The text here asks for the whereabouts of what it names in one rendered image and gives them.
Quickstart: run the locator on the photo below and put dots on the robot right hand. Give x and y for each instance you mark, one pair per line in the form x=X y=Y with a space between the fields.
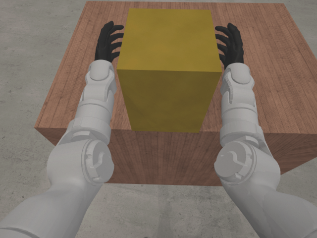
x=233 y=51

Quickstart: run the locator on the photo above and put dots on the robot right upper arm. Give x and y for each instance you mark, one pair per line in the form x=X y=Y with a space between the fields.
x=250 y=178

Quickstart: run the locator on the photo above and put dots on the right robot forearm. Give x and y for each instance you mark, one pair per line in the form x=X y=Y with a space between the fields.
x=238 y=108

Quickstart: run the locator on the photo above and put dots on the pedestal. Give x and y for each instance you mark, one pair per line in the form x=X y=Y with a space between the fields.
x=281 y=63

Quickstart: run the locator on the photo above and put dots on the robot left upper arm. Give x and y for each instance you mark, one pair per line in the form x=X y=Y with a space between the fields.
x=77 y=171

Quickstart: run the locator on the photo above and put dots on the robot left hand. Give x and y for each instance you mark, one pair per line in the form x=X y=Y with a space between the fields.
x=104 y=47

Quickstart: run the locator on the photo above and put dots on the carton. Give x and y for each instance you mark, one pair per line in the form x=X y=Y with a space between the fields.
x=168 y=68

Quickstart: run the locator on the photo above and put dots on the left robot forearm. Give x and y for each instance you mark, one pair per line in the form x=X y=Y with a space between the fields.
x=95 y=107

